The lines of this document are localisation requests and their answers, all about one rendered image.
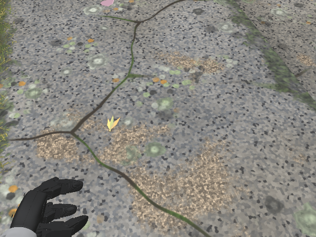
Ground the left robot hand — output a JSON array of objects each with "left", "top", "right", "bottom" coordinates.
[{"left": 10, "top": 177, "right": 89, "bottom": 237}]

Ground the left robot forearm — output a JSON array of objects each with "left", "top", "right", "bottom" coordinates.
[{"left": 0, "top": 227, "right": 37, "bottom": 237}]

